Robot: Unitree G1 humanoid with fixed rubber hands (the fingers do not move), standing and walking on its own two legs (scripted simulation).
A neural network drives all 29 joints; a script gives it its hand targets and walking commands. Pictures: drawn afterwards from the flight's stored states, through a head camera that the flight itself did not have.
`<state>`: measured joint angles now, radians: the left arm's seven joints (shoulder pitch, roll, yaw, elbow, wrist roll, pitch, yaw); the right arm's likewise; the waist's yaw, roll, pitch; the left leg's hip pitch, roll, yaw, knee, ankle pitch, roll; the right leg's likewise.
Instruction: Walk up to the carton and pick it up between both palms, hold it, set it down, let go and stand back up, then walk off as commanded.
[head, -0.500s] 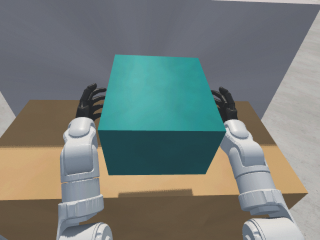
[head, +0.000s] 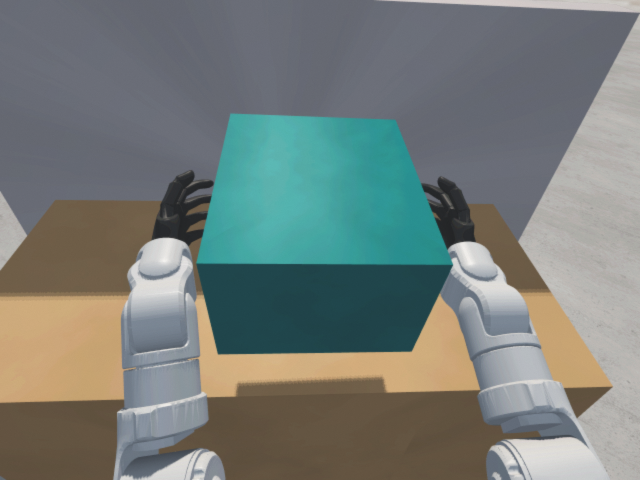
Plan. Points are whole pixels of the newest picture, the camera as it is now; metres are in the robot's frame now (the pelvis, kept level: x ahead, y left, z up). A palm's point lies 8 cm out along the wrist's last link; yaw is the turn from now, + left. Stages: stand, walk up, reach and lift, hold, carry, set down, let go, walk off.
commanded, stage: hold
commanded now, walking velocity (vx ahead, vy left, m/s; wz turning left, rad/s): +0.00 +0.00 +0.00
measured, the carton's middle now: (315, 225) +0.41 +0.01 +0.14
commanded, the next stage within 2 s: set down in 0.26 s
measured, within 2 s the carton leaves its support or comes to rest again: neither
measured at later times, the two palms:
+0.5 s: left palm (175, 219) +0.35 +0.17 +0.20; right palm (461, 237) +0.35 -0.16 +0.18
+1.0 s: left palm (190, 244) +0.39 +0.17 +0.14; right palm (444, 266) +0.35 -0.16 +0.12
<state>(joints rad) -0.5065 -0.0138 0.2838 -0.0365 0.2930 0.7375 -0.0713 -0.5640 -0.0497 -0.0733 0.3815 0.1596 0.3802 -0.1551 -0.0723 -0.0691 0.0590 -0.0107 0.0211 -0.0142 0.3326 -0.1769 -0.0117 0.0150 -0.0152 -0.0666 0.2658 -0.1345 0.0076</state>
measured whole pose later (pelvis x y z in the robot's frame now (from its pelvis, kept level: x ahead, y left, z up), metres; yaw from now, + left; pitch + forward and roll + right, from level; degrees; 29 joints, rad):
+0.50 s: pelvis +0.00 +0.00 +0.00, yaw +0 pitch -9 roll +0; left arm -0.57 -0.01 0.30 0.07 0.30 0.64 -0.10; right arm -0.55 0.00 -0.15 0.39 0.06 0.30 -0.13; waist -0.07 -0.06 0.03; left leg 0.00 0.01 -0.02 0.32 -0.18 -0.01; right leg 0.02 -0.03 -0.07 0.28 -0.15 0.01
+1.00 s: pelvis +0.03 +0.01 +0.00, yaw +1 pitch -7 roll -1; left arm -0.46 0.01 0.22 0.22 0.23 0.32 -0.07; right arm -0.39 0.05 -0.19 0.48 -0.01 -0.06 -0.14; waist -0.06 -0.10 0.08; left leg 0.01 0.00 -0.02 0.33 -0.21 0.00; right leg 0.04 -0.03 -0.07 0.24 -0.16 0.03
